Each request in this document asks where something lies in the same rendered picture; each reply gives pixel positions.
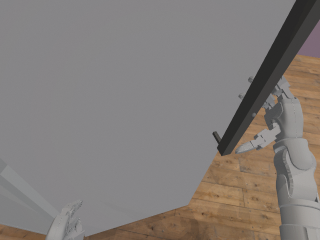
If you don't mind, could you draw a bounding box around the robot left hand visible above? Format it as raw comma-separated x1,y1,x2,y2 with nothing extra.
45,199,85,240

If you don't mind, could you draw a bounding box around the fridge door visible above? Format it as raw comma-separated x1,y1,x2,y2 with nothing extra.
0,0,296,237

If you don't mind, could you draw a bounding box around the robot right hand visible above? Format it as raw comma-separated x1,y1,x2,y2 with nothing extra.
235,75,304,154

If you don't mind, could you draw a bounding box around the handle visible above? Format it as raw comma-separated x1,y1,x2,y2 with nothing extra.
212,0,320,156

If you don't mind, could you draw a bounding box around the right robot forearm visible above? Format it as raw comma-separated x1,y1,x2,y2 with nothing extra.
273,137,320,240

